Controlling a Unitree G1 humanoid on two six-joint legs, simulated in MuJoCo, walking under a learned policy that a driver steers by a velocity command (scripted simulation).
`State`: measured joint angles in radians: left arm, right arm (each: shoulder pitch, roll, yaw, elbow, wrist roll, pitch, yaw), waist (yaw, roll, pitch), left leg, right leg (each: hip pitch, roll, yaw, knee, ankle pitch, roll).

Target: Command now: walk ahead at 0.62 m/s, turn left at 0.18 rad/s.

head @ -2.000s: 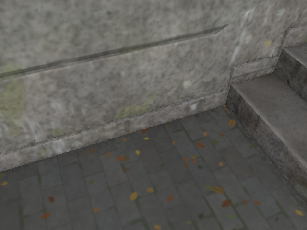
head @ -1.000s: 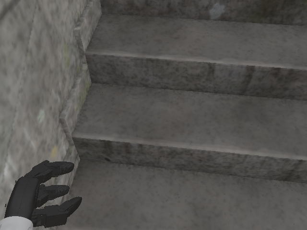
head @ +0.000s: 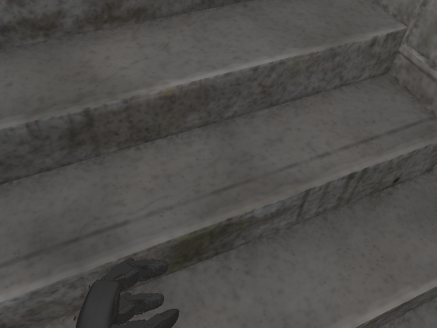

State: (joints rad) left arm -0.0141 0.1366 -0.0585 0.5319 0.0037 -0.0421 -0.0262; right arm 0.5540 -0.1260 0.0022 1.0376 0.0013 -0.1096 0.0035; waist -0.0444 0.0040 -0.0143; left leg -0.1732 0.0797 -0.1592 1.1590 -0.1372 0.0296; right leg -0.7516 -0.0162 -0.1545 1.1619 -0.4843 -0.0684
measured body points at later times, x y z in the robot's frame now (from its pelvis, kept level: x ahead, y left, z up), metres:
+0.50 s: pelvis +0.25 +0.03 +0.20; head +0.26 +0.03 +0.65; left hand +0.41 +0.32 +0.15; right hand +0.43 -0.19 +0.09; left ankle +0.31 +0.09 -0.47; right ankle +0.23 -0.16 -0.30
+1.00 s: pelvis +0.44 -0.03 +0.27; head +0.45 -0.01 +0.71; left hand +0.43 +0.29 +0.21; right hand +0.75 -0.09 +0.20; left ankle +0.31 +0.09 -0.47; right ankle +0.57 -0.15 -0.18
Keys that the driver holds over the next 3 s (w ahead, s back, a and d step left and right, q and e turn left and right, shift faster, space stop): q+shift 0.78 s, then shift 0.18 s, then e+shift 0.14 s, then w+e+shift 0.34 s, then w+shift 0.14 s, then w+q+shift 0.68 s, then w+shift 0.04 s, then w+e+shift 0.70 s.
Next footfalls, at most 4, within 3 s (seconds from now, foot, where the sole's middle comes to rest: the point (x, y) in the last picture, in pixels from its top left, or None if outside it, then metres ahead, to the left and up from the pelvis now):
0.36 left None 0.35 0.10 -0.51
1.10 right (268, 195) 0.66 -0.13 -0.34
1.54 left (228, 307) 0.45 -0.03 -0.51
2.08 left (165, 173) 0.73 0.12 -0.34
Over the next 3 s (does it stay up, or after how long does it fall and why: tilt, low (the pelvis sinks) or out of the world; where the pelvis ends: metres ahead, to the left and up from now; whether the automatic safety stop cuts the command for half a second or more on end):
stays up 1.08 0.38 0.67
